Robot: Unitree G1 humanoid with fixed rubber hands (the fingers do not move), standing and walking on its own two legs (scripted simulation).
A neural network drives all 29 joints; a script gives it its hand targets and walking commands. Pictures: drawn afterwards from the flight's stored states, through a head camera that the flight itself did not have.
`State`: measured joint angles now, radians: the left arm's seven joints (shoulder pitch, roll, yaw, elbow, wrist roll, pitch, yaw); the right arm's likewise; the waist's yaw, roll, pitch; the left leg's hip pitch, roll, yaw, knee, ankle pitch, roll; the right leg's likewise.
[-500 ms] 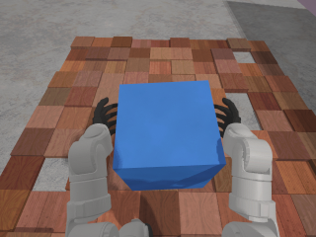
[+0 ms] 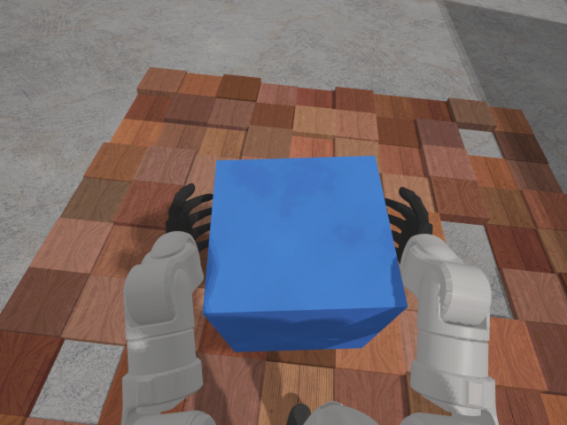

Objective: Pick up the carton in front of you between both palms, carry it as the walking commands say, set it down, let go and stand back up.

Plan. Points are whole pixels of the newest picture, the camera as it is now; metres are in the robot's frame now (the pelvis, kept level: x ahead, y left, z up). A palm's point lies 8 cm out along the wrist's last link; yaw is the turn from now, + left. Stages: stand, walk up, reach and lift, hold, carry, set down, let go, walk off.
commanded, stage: carry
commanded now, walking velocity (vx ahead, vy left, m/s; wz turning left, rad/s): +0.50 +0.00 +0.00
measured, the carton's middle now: (297, 264) +0.33 +0.02 +0.02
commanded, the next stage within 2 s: none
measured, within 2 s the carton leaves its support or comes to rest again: neither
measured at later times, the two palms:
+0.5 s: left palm (219, 43) +0.76 +0.20 +0.12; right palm (368, 65) +0.73 -0.10 +0.11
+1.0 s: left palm (233, 11) +1.02 +0.21 +0.07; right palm (348, 22) +1.02 -0.09 +0.07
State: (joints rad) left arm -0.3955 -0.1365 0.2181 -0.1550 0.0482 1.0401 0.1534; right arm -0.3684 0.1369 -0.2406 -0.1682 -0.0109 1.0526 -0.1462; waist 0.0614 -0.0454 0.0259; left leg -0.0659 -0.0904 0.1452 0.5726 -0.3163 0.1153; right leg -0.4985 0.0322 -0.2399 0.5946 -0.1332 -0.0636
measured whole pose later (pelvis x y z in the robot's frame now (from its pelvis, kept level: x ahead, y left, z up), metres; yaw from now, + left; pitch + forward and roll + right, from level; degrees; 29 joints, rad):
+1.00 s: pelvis +0.79 +0.06 -0.01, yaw -3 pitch +6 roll -1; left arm 0.05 -0.13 0.04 -0.48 0.05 1.13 0.13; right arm 0.06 0.13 -0.03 -0.51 -0.05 1.17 -0.13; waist 0.04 0.00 -0.11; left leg -0.52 0.06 0.10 0.82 -0.40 -0.02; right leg -0.17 -0.06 -0.17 0.32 -0.39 0.00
